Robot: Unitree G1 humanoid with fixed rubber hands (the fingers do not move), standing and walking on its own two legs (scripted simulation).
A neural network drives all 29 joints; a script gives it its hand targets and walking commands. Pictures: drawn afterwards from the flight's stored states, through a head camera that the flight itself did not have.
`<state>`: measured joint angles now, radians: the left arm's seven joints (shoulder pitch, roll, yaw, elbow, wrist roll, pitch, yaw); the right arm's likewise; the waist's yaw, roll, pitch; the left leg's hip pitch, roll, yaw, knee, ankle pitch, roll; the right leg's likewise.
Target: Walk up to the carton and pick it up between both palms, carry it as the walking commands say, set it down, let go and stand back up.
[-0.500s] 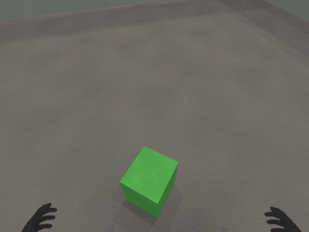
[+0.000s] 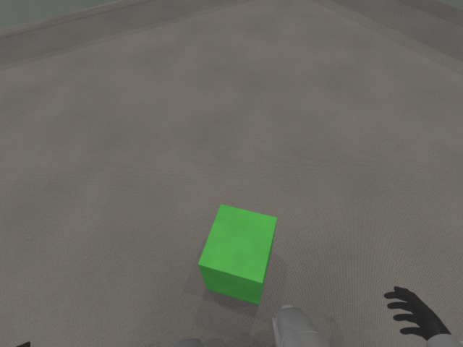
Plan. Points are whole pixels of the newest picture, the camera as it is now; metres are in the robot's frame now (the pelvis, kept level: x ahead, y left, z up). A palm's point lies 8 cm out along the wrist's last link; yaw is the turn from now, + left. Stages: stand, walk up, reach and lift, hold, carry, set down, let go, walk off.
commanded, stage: walk up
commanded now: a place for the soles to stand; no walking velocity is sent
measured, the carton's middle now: (240, 255) +0.51 -0.01 -0.60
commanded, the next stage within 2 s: none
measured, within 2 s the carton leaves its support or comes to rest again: neither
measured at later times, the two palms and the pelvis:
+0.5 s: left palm (8, 284) +0.25 +0.42 -0.05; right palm out of the picture +0.09 -0.22 -0.05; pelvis +0.05 +0.13 +0.00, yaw -16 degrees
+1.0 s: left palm (47, 244) +0.33 +0.38 -0.05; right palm out of the picture +0.06 -0.24 -0.04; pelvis +0.07 +0.12 +0.02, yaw -23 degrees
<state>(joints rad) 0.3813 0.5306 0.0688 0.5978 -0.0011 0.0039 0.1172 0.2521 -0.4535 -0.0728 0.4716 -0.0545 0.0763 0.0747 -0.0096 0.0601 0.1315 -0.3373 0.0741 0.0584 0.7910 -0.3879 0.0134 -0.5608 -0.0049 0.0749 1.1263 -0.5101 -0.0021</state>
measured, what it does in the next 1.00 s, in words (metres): steps to the left, turning right: right foot, then left foot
